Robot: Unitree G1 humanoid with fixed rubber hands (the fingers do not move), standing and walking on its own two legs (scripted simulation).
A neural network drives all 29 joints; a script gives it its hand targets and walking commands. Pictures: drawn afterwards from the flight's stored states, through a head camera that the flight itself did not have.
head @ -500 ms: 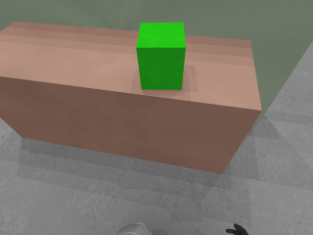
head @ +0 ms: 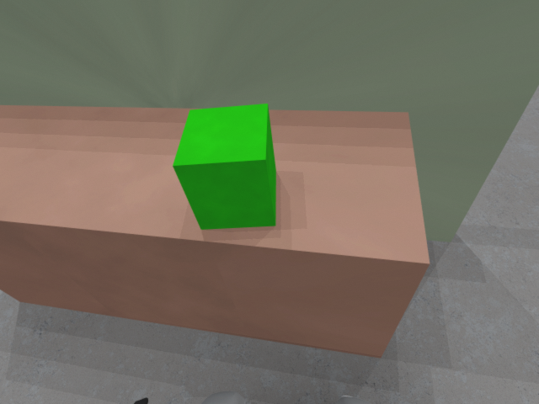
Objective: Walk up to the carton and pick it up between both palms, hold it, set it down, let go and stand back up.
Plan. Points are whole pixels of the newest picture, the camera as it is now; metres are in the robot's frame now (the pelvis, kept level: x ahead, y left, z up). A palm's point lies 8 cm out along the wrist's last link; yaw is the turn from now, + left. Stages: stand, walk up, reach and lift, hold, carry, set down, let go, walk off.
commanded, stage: walk up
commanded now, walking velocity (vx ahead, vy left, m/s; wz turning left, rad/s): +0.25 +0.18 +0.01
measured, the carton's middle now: (233, 168) +0.60 +0.11 -0.02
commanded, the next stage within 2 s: none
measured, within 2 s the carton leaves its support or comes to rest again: neither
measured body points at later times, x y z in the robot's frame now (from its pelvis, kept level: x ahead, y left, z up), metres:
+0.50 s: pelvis +0.07 +0.10 +0.01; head +0.06 +0.13 +0.46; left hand +0.05 +0.33 -0.16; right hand +0.12 -0.13 -0.12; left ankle +0.06 +0.20 -0.73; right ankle +0.09 -0.06 -0.70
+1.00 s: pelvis +0.13 +0.12 +0.01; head +0.16 +0.10 +0.46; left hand +0.21 +0.33 -0.14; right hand +0.08 -0.07 -0.16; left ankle +0.06 +0.20 -0.73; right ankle +0.17 +0.02 -0.73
